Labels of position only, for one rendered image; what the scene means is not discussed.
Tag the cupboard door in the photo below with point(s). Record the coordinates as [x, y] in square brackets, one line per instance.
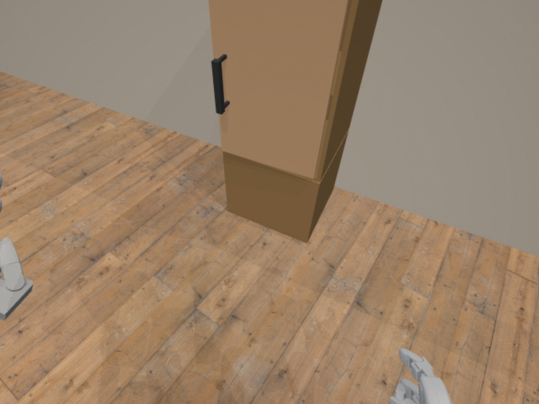
[278, 76]

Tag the left robot hand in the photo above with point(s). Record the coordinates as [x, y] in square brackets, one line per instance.
[14, 287]

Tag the handle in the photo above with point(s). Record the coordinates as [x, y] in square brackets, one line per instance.
[218, 84]

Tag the right robot hand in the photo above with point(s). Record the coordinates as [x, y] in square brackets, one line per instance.
[431, 389]

